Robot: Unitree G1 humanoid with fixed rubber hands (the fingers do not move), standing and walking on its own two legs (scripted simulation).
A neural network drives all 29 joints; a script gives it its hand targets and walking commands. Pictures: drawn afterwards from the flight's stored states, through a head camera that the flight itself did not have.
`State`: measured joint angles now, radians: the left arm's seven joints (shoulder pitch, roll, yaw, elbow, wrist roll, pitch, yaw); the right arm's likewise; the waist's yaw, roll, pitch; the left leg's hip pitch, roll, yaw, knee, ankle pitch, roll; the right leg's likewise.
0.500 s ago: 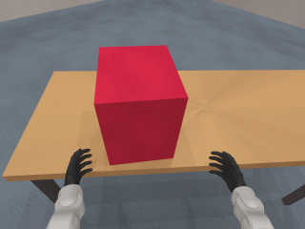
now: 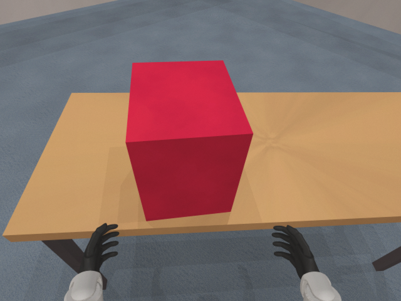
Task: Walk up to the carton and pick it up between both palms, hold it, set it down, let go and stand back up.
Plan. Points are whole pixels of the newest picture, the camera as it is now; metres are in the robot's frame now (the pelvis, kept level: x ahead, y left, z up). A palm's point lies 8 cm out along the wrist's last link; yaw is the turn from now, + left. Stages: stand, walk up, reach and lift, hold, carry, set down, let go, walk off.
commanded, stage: set down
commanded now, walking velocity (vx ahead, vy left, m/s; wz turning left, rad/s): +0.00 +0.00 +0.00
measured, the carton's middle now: (184, 141) +0.47 +0.06 +0.04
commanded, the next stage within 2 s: let go in 0.66 s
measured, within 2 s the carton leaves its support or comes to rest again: neither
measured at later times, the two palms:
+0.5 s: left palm (90, 283) +0.17 +0.23 -0.07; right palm (307, 290) +0.18 -0.21 -0.07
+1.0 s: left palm (90, 287) +0.17 +0.23 -0.08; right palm out of the picture +0.15 -0.22 -0.08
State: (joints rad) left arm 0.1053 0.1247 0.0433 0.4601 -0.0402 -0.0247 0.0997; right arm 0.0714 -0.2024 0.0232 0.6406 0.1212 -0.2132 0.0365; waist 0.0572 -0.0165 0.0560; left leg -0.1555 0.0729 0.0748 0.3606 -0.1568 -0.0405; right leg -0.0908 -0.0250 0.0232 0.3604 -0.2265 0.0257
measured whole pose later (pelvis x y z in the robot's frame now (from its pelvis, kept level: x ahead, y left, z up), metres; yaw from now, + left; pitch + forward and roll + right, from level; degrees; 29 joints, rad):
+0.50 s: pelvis +0.01 +0.00 +0.00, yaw +0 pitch -5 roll +0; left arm 0.17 0.18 0.02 0.51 0.01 0.05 0.03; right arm 0.14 -0.17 0.00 0.72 0.02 -0.23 0.01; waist 0.03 -0.02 0.10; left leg -0.09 0.07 0.07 0.36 -0.17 -0.04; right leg -0.02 -0.03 0.02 0.35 -0.24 0.03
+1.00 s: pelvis +0.01 +0.00 +0.00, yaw +0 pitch -7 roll +0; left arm 0.17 0.20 0.01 0.54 0.01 0.15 0.00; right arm 0.19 -0.17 -0.03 0.71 -0.04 -0.17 0.00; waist 0.00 -0.01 0.11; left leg -0.06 0.07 0.08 0.39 -0.20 -0.04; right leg 0.00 -0.03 0.03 0.40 -0.27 0.03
